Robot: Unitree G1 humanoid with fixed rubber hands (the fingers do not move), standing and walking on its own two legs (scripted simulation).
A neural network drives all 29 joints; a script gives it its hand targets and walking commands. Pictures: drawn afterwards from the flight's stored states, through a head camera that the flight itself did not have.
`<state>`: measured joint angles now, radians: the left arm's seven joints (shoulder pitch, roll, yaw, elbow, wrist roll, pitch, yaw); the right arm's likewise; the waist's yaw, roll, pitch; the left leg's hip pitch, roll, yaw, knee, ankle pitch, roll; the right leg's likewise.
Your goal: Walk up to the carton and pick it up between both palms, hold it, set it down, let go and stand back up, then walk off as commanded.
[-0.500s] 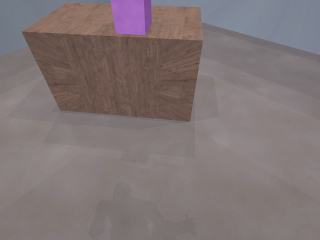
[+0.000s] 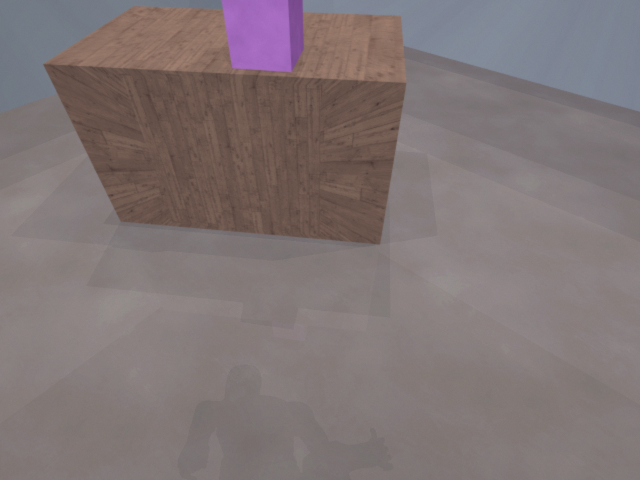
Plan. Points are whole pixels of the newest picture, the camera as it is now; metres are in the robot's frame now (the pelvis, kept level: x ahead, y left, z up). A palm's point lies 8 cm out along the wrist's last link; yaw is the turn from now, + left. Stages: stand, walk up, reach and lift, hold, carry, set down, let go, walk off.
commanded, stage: stand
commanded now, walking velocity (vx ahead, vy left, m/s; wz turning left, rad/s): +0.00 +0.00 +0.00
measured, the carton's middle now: (266, 17) +1.43 +0.21 +0.08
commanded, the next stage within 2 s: walk up in 0.70 s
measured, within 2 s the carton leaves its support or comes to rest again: neither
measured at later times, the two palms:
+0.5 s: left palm out of the picture +0.07 +0.26 -0.12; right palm out of the picture +0.09 -0.29 -0.10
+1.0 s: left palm out of the picture +0.08 +0.27 -0.11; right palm out of the picture +0.09 -0.29 -0.09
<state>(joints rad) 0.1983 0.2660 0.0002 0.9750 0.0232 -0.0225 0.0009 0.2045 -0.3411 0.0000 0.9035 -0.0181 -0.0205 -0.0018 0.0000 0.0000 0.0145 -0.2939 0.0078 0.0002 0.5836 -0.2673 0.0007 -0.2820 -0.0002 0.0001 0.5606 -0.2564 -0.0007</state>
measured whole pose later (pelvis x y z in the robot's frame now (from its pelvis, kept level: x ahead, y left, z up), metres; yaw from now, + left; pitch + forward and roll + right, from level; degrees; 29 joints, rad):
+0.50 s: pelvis +0.00 +0.00 +0.00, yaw +0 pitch -2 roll +0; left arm 0.20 0.27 0.00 0.98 0.02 -0.02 0.00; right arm 0.20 -0.34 0.00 0.91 -0.02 -0.02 0.00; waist 0.00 0.00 0.01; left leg -0.28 0.01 0.00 0.56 -0.26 0.00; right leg -0.27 0.00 0.00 0.55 -0.25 0.00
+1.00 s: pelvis +0.01 +0.01 +0.01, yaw +0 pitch -1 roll -1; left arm 0.21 0.29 0.01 0.98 0.02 -0.05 -0.01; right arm 0.20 -0.37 0.00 0.91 -0.02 -0.02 0.04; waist 0.00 0.00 0.01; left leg -0.33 0.01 0.00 0.70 -0.42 0.01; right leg -0.25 0.00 0.00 0.53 -0.39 -0.02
